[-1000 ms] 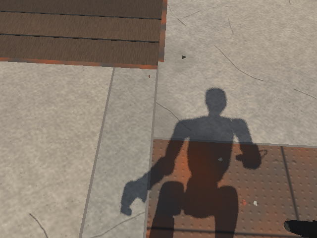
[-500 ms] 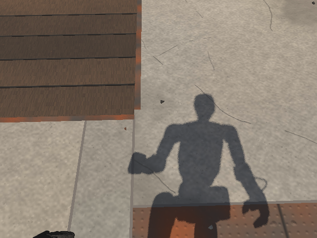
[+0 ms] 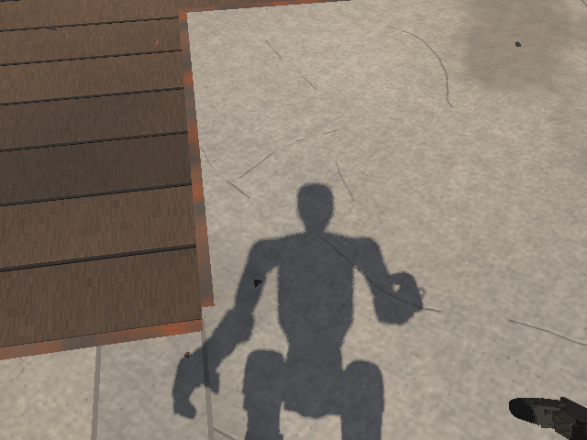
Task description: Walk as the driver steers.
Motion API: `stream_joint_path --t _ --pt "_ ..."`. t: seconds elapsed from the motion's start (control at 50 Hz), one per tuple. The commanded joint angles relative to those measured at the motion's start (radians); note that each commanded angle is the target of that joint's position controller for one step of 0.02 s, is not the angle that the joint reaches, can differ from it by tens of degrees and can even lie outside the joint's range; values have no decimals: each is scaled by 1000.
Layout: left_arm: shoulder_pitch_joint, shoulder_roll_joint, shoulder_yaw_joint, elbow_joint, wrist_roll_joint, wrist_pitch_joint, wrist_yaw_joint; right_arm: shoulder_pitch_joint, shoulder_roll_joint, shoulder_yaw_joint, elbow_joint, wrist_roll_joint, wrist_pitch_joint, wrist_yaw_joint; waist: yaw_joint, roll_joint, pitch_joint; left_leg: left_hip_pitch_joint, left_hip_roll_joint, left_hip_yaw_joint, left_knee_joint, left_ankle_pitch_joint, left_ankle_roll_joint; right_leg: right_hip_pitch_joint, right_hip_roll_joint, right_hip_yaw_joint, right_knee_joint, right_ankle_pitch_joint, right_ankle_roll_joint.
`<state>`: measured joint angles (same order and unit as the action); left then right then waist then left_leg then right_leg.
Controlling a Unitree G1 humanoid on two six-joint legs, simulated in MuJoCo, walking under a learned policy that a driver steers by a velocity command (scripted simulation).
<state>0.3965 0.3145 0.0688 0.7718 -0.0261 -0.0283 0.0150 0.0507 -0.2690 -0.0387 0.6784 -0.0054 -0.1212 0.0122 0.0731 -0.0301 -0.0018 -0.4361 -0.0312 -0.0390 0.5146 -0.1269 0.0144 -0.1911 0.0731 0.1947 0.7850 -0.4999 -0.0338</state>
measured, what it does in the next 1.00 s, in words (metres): walks ahead, turning right: right foot, then left foot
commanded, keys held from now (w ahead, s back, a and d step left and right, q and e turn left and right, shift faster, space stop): w+e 1.00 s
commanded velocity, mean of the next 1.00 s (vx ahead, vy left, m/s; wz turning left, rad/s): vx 0.50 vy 0.00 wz -0.59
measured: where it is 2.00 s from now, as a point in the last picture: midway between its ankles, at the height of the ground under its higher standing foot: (480, 318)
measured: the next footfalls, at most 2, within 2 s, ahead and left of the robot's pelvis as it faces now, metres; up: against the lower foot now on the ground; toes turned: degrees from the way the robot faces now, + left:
right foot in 0.48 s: +0.37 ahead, -0.18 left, +0.00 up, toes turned -20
left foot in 0.94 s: +0.71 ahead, -0.11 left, +0.00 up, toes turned -38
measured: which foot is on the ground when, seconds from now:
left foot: down 0.00-0.46, up 0.48-0.92, down 0.94-1.00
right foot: up 0.00-0.46, down 0.48-0.96, up 0.98-1.00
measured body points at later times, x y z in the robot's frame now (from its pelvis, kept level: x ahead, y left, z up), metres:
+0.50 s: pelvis +0.25 -0.06 -0.01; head +0.29 -0.07 +0.43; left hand +0.55 +0.10 -0.08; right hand +0.18 -0.35 -0.14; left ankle +0.10 +0.12 -0.69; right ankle +0.33 -0.17 -0.73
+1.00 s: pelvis +0.54 -0.13 +0.00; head +0.56 -0.14 +0.45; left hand +0.74 +0.09 -0.12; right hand +0.58 -0.46 -0.07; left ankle +0.68 -0.09 -0.73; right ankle +0.35 -0.16 -0.69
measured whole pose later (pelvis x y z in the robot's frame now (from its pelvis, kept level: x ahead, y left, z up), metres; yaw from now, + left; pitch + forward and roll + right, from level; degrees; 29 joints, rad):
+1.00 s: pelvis +0.54 -0.13 +0.00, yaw -36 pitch +2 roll +1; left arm 0.38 0.31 0.08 0.71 -0.03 -0.02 0.02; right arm 0.06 -0.28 -0.04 0.70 -0.01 -0.12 0.02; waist 0.06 -0.03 0.01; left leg -0.45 -0.03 -0.01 0.56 -0.14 0.01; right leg -0.21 0.08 0.20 0.89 -0.51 -0.03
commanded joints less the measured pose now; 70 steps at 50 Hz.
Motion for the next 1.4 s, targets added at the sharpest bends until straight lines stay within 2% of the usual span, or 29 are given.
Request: stream_joint_path --t 0.02,0.04,0.1,0.2,0.3,0.38,0.42,0.46,0.48,0.5,0.52,0.54,0.56,0.58,0.6,0.66,0.76,0.84,0.92,0.94,0.96,0.98,1.0,1.02,1.04,1.1,1.18,1.32,1.4 --pt "-6 133 16 -107 -15 -24 1 276 -163 -63 7 7 9 -7 -160 192 -149 661 413 -604 -220 -392 201 -624 -86 -31 482 9 16" --pt "-63 132 20 -116 -4 -18 2 225 -136 -52 5 1 12 -7 -148 133 -79 551 365 -457 -230 -256 170 -599 -117 -59 472 87 24" --pt "-99 85 22 -139 -3 -5 -13 165 -92 -38 24 -9 13 -9 -100 161 6 369 279 -227 -300 -31 146 -514 -173 -79 382 189 35" --pt "-171 33 8 -187 3 9 -25 175 -147 -58 64 -2 5 -12 -97 108 28 354 295 -61 -361 147 181 -549 -193 -100 222 323 59" --pt "-313 11 -6 -226 4 -5 -55 207 -185 -64 98 7 20 -18 -145 81 60 385 273 101 -359 211 145 -486 -171 -173 -37 526 34" --pt "-390 26 -1 -272 1 -4 -76 251 -220 -74 127 26 42 -18 -151 87 83 491 307 159 -302 346 116 -466 -143 -226 -138 444 -13" --pt "-347 60 16 -275 8 2 -77 247 -251 -84 127 35 54 -25 -105 122 34 527 307 199 -172 679 95 -354 -80 -282 -152 340 -55" --pt "-95 140 65 -215 7 12 -63 234 -253 -83 120 39 65 -33 42 104 -105 426 266 247 174 806 53 9 -3 -304 -228 375 -122" --pt "55 219 94 -181 1 25 -40 260 -196 -60 102 7 59 -34 92 -26 -199 162 219 247 489 414 11 322 -136 -84 -238 389 -183" --pt "-5 315 96 -202 -3 10 -40 350 -68 -15 40 -21 31 -14 -44 -257 -312 -260 8 114 814 -470 -39 608 -384 513 -361 195 -381" --pt "32 212 71 -216 0 -3 -46 221 -171 -34 35 16 -2 0 54 -121 -367 -359 33 -62 885 -444 -24 610 -401 605 -477 79 -369" --pt "-5 173 56 -203 10 -17 -48 136 -198 -41 4 47 -18 6 50 -84 -206 -413 72 -50 847 -341 -5 487 -370 462 -495 155 -319" --pt "-64 153 49 -204 8 -24 -46 129 -179 -35 7 32 -24 -2 1 6 -127 -363 112 -49 758 -259 -3 336 -326 351 -495 266 -288" --pt "-125 128 41 -213 13 -24 -44 136 -180 -39 17 7 -22 -9 -41 19 -76 -296 136 -46 675 -219 -14 209 -288 261 -503 389 -267" --pt "-158 111 33 -227 26 -26 -40 160 -183 -43 22 1 -11 -8 -75 -5 -62 -228 152 -54 640 -189 -23 124 -262 214 -524 468 -262" --pt "-161 119 35 -212 20 -33 -26 163 -147 -37 23 -12 18 -10 -97 -8 -38 -174 141 -26 525 -139 -70 -6 -234 137 -558 591 -273" --pt "-92 151 46 -167 8 -23 -1 -32 -88 -11 -26 -8 17 -1 -29 -34 9 -99 73 -12 149 180 -93 -91 -155 50 -547 483 -202" --pt "-32 150 49 -130 -3 -16 2 -99 -124 -21 -52 12 5 13 -8 -54 13 -36 44 -47 16 209 -75 -32 -189 141 -488 374 -173" --pt "-49 122 44 -125 3 -4 4 26 -170 -51 -26 12 -9 11 -85 -98 -19 131 37 -33 -59 68 -11 24 -188 215 -336 404 -128" --pt "-47 74 26 -132 8 -5 1 132 -201 -66 -11 -1 -14 4 -136 -67 -109 319 104 -79 -58 49 34 -22 -133 168 -170 403 -94" --pt "28 9 5 -152 7 -9 -1 258 -276 -84 -1 -22 -13 -4 -146 118 -262 664 318 -356 -66 -57 140 -270 -21 46 151 186 -27" --pt "92 24 -2 -173 -12 -16 2 324 -283 -92 33 -5 3 6 -127 377 -332 794 457 -751 -186 -352 237 -515 7 -23 405 -109 6" --pt "43 118 20 -152 -18 -13 4 276 -196 -69 15 8 8 8 -145 240 -205 699 431 -705 -229 -499 205 -597 -56 1 504 -41 17" --pt "-47 144 29 -164 -10 -6 3 232 -158 -57 7 6 17 3 -152 165 -102 583 393 -548 -233 -419 168 -606 -89 -37 521 37 22" --pt "-89 135 30 -172 1 -3 2 188 -136 -48 8 -2 21 1 -134 119 -36 469 350 -424 -251 -284 155 -577 -119 -54 486 100 26" --pt "-94 81 29 -177 -4 10 -10 149 -103 -40 28 -6 15 -6 -93 160 14 323 281 -217 -317 -90 146 -487 -175 -78 399 181 28" --pt "-156 43 17 -205 3 17 -14 169 -147 -56 63 -2 6 -8 -96 112 31 341 301 -81 -363 77 180 -544 -192 -88 275 291 46" --pt "-349 0 -5 -253 6 -5 -56 224 -193 -62 112 14 32 -13 -158 75 90 394 276 129 -353 248 141 -457 -157 -188 -94 514 22" --pt "-305 50 19 -262 24 -14 -69 234 -243 -74 134 41 58 -21 -93 127 21 476 288 165 -159 715 102 -281 -64 -247 -206 410 -36"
